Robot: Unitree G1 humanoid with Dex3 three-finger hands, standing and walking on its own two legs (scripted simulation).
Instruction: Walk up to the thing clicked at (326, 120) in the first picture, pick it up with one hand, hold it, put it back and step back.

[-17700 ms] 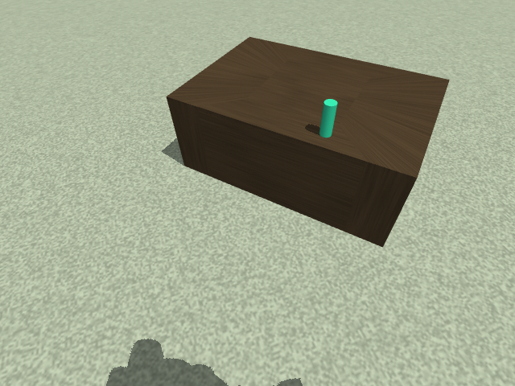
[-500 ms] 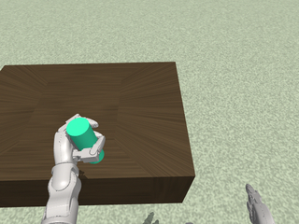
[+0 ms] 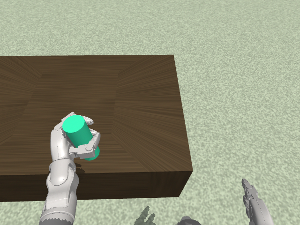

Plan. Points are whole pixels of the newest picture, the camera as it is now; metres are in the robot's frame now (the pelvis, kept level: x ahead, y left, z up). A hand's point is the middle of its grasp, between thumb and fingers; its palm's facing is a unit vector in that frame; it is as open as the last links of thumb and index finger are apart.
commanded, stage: crouch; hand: left
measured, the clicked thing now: (83, 139) +0.35 +0.18 +0.03
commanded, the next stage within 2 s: lower in 0.86 s
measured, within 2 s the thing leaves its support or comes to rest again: rests again in 1.82 s
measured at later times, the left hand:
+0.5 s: hand (94, 135) +0.41 +0.18 -0.06, palm faces +0.17 -0.98 -0.01, open 7.0 cm
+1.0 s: hand (96, 136) +0.44 +0.19 -0.10, palm faces +0.18 -0.98 -0.02, open 7.0 cm
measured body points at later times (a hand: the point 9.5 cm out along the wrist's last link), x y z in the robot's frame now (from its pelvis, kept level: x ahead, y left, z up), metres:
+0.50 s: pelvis -0.01 +0.00 -0.05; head +0.11 +0.04 +0.38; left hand +0.40 +0.23 -0.05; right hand +0.15 -0.26 -0.05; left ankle -0.02 +0.12 -0.69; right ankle +0.05 -0.14 -0.69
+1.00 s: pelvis -0.02 +0.00 -0.08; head +0.13 +0.04 +0.34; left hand +0.42 +0.24 -0.09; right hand +0.14 -0.26 -0.06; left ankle -0.02 +0.12 -0.69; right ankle +0.05 -0.14 -0.69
